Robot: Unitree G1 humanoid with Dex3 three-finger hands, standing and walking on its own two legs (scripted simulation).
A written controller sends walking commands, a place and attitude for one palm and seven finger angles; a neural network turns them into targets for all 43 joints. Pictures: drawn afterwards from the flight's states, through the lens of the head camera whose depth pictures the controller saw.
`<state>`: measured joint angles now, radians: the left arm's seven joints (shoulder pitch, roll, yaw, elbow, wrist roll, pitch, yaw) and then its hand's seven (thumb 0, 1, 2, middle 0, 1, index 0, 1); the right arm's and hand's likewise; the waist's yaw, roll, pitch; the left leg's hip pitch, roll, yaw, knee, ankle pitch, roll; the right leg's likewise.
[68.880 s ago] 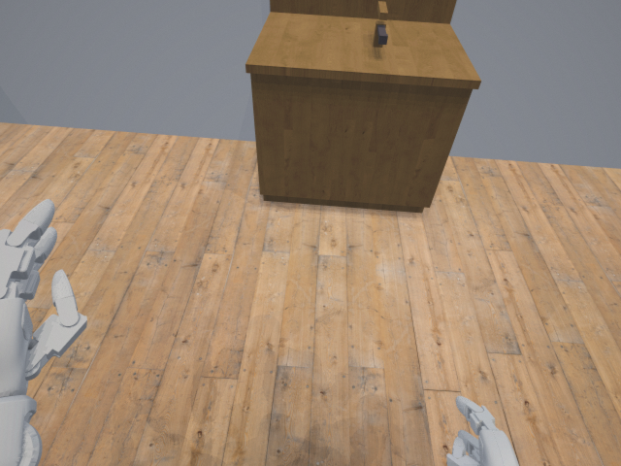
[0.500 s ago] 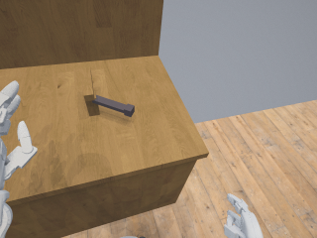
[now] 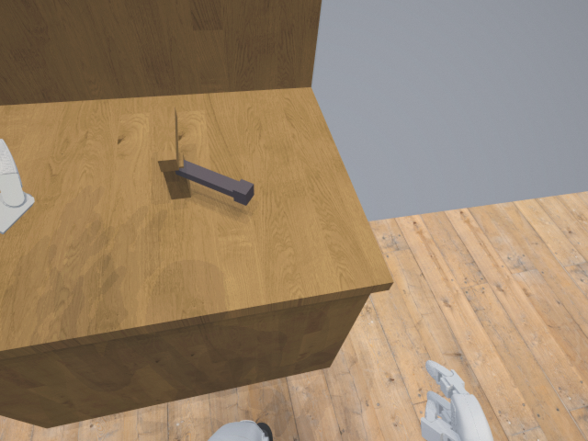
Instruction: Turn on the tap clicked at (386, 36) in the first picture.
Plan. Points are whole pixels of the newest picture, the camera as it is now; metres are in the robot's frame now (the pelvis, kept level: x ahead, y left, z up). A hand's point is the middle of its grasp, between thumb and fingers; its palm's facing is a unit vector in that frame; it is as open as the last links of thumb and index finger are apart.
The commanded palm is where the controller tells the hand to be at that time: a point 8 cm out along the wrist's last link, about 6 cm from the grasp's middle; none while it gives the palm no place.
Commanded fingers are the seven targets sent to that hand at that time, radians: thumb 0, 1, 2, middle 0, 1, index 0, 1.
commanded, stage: come to a stop and stand still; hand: left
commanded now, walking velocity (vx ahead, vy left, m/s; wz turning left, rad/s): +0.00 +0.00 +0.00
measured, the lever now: (243, 192) +0.48 +0.15 +0.01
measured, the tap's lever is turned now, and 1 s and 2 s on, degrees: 53 53 53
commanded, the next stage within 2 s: look again from close up in 0.56 s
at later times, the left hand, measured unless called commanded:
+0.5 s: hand (113, 207) +0.29 +0.24 +0.18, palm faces +0.34 -0.85 -0.40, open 7.4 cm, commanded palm +0.22 +0.27 +0.18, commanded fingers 0.00 0.90 0.90 -0.20 -0.30 -0.20 -0.30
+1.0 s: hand (102, 229) +0.27 +0.24 +0.16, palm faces +0.32 -0.86 -0.39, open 7.4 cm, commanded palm +0.21 +0.28 +0.18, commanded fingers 0.00 0.90 0.90 -0.20 -0.30 -0.20 -0.30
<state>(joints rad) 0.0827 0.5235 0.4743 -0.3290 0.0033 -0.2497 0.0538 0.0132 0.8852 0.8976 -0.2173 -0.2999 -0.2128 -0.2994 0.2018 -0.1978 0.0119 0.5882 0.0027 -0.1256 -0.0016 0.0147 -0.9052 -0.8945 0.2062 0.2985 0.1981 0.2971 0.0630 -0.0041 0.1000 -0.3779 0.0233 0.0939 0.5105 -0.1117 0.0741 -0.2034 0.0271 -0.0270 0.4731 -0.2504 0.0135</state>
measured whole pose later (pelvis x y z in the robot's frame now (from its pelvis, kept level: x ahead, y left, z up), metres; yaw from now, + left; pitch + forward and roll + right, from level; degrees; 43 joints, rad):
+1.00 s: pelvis +0.04 +0.00 +0.01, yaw -2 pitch +0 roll -2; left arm 0.41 0.37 0.36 -0.44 -0.03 -0.22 0.07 0.01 0.89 0.90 -0.21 -0.30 -0.21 -0.30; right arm 0.23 -0.20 0.03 0.56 0.02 -0.10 -0.04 0.02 -0.91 -0.89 0.21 0.30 0.20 0.30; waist 0.01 -0.01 0.03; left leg -0.31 0.01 0.13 0.46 -0.17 0.08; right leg -0.13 0.01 0.02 0.38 -0.26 0.02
